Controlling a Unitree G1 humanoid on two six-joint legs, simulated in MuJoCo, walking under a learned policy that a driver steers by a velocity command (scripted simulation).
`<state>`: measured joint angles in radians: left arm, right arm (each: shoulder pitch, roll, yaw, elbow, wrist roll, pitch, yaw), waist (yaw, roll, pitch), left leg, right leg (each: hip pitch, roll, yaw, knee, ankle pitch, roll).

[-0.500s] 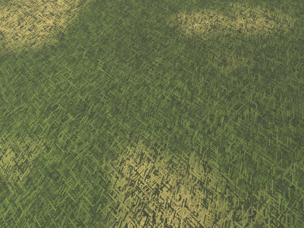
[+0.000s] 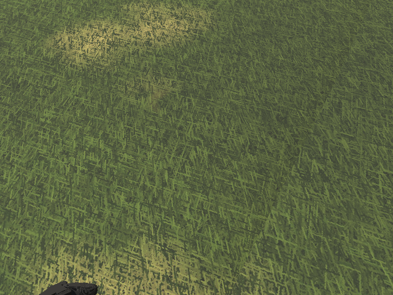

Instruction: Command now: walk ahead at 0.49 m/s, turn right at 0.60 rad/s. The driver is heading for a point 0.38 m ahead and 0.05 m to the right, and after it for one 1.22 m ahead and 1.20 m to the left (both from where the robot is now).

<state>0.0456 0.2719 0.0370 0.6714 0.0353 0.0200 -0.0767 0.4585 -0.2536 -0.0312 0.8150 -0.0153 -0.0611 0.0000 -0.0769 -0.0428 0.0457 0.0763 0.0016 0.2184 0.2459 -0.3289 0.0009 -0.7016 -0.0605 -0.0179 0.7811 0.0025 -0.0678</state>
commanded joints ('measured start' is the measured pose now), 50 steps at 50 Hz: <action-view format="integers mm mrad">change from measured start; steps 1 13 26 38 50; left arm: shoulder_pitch -134 161 319 482 457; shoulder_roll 46 121 105 58 20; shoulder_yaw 5 47 28 25 11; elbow -111 13 193 205 96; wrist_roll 1 -20 -10 -1 -73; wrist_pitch -16 -48 -91 -70 -64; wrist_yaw -8 76 118 167 166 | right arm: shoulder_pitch -7 -45 -210 -388 71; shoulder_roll -173 -133 -141 -99 -237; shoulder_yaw -40 -13 -57 -51 -96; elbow -38 -119 -120 -188 -16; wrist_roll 1 -45 -30 -33 8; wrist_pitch -1 59 110 114 95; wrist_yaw -13 13 3 41 48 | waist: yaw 18 49 64 177 -37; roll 126 37 31 0 160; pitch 71 -134 -23 34 -411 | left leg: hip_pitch -22 -490 -723 -883 582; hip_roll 263 71 -31 -41 410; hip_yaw -33 -181 -373 -277 -515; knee -45 879 705 502 406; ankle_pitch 659 -64 402 454 1662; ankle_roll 132 -47 19 -1 416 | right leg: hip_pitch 57 548 581 708 -294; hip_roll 16 -100 -130 -101 121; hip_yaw -63 319 156 110 -68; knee -131 -518 -358 -40 1557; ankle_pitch -52 198 322 303 -981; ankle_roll -32 -258 -158 -101 70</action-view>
